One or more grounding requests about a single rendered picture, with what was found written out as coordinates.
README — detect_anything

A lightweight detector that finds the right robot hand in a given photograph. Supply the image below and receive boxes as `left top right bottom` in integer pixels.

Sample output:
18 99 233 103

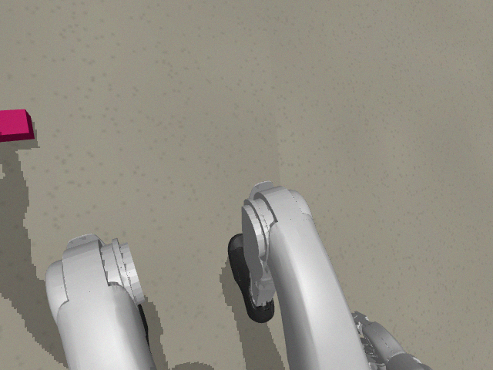
351 311 406 370

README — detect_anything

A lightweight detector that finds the right robot arm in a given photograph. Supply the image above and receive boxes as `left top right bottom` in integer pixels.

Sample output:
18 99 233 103
386 353 433 370

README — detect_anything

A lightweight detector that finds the left robot foot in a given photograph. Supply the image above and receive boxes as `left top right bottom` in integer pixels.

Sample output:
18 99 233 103
138 304 150 350

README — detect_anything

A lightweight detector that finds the small box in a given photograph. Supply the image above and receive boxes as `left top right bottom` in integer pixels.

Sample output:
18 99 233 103
0 109 35 142

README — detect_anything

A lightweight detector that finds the right robot foot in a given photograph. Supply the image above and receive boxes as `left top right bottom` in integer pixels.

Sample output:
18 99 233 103
228 234 274 323

